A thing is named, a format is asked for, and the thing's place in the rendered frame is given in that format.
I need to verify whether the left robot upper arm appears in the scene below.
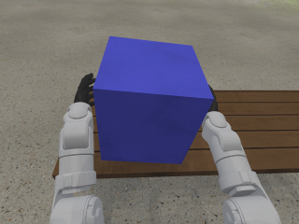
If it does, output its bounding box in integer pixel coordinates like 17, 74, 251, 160
50, 195, 105, 224

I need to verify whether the right robot forearm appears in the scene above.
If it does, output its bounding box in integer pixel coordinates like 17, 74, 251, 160
201, 111, 281, 224

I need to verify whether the robot right hand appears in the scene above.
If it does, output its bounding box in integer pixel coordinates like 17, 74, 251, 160
207, 85, 219, 113

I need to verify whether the left robot forearm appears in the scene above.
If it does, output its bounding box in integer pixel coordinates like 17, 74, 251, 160
49, 102, 97, 224

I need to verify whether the carton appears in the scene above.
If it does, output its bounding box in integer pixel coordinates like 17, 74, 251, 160
93, 36, 214, 164

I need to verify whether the robot left hand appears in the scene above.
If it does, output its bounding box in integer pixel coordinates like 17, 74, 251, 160
73, 73, 96, 106

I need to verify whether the table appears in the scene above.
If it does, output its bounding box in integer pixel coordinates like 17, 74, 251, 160
52, 90, 299, 180

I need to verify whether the right robot upper arm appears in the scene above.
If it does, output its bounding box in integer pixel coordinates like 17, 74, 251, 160
222, 195, 280, 224

